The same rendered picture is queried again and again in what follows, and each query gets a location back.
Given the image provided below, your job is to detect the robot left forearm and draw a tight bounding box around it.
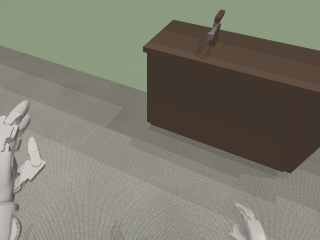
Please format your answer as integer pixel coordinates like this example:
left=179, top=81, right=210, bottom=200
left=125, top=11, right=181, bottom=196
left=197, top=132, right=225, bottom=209
left=0, top=202, right=22, bottom=240

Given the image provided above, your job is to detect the tap lever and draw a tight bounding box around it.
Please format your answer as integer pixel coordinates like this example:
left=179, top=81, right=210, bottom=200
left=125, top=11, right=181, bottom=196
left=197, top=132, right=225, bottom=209
left=207, top=24, right=219, bottom=41

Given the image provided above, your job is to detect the left robot hand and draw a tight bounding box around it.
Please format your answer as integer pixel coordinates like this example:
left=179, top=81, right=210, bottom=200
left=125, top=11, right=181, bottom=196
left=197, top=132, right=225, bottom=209
left=0, top=100, right=46, bottom=203

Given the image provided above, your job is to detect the counter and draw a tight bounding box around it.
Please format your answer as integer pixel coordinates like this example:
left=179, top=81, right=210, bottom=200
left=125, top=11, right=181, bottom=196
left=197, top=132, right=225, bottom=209
left=143, top=10, right=320, bottom=173

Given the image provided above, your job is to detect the right robot hand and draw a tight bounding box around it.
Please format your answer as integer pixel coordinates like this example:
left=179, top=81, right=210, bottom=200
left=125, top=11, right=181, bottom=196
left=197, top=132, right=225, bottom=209
left=229, top=202, right=267, bottom=240

